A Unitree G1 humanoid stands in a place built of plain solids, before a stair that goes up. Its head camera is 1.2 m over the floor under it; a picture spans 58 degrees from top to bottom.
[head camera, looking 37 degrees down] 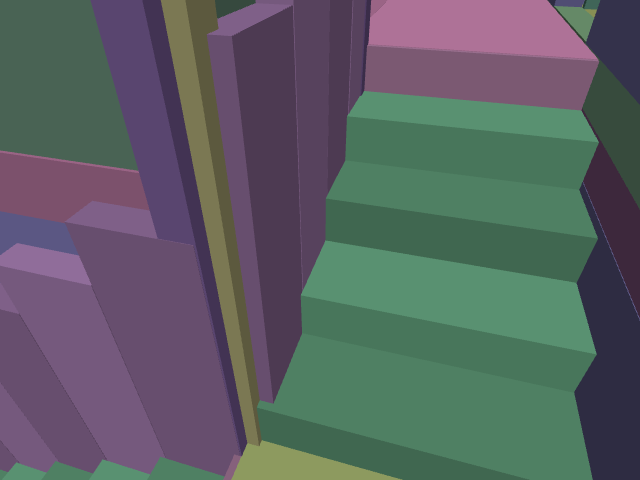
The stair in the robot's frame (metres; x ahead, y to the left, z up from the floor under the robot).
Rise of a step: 0.16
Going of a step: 0.27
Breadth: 0.85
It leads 16 degrees to the right of straight ahead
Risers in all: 5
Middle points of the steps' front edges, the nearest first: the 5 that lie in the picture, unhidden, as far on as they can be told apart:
0.54 -0.21 0.17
0.80 -0.28 0.33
1.06 -0.35 0.49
1.32 -0.43 0.66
1.58 -0.50 0.82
